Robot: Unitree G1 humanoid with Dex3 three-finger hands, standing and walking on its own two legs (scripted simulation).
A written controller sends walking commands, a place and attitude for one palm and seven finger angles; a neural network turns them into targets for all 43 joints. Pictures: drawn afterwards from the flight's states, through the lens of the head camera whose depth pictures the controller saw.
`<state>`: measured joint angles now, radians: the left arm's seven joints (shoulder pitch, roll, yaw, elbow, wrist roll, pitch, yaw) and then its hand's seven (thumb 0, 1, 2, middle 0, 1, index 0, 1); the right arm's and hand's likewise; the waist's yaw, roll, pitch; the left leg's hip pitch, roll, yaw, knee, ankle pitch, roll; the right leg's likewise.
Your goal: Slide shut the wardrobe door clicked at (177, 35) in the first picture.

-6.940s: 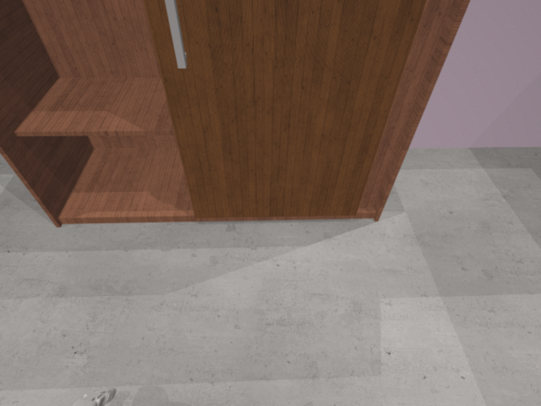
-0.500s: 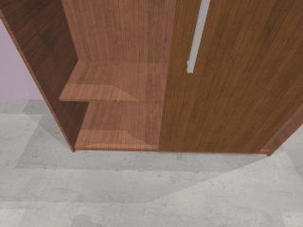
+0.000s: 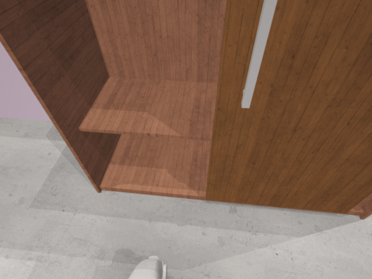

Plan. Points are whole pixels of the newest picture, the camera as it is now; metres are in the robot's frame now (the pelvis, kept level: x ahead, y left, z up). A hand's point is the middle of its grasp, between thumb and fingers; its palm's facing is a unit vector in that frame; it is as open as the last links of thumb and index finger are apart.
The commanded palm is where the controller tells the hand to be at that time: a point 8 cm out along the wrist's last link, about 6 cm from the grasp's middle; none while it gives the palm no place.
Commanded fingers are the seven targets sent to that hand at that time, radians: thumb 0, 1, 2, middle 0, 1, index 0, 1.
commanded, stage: take the last steps up to it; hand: right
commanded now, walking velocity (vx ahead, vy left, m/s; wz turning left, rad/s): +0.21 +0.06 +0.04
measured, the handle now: (255, 56) +0.61 -0.13 +0.18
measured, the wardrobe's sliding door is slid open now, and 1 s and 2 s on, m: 0.64 0.64 0.64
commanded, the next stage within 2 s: come to a stop and stand still in 0.10 s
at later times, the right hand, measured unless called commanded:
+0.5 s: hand (254, 265) +0.21 -0.15 -0.16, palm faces +0.03 +0.97 -0.25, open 7.2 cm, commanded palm none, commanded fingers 0.00 -0.90 -0.90 0.20 0.30 0.20 0.30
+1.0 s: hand out of the picture +0.13 -0.20 -0.18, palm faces -0.02 +0.98 -0.20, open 7.3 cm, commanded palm none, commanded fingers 0.00 -0.90 -0.90 0.20 0.30 0.20 0.30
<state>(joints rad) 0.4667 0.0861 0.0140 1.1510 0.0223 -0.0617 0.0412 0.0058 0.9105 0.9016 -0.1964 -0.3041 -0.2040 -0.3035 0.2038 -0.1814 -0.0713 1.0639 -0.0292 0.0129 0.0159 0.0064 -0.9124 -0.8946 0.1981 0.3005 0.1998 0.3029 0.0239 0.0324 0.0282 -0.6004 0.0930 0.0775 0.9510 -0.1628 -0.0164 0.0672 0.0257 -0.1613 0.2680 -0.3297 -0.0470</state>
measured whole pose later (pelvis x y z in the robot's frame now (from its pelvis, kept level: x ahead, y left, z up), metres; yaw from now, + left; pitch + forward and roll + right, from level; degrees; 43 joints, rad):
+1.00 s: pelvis +0.11 +0.00 +0.01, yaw +3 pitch +1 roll +1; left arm 0.22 0.15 0.02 1.02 0.03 0.02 0.05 0.00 0.92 0.90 -0.20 -0.30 -0.21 -0.30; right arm 0.26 -0.22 -0.06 1.07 -0.03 0.07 -0.01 0.01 -0.91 -0.89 0.20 0.30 0.20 0.30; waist 0.01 0.04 0.02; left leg -0.31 0.02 -0.04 0.86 -0.41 -0.03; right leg -0.23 -0.02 -0.06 0.38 -0.18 -0.03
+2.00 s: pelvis +0.11 +0.02 -0.01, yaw +3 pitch -1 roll +1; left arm 0.22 0.16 0.00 1.03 0.01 -0.02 0.05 0.01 0.92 0.90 -0.20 -0.30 -0.20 -0.30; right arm 0.32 -0.16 -0.01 1.07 -0.02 -0.01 -0.06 0.01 -0.91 -0.89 0.20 0.30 0.20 0.30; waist -0.02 0.01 0.02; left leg -0.14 -0.02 0.02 0.54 -0.38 0.01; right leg -0.28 0.00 -0.05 0.61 -0.31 -0.04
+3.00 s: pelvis +0.12 +0.03 +0.00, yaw +3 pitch +1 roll -1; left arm 0.27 0.15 -0.02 1.13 0.01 -0.02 0.04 0.01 0.92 0.90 -0.20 -0.30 -0.20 -0.30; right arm 0.31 -0.13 0.02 1.12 -0.02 -0.02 -0.04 0.01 -0.91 -0.89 0.20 0.30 0.20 0.30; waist -0.01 0.02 0.00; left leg -0.11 0.00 0.01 0.45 -0.35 0.02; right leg -0.22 0.02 -0.06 0.46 -0.25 -0.03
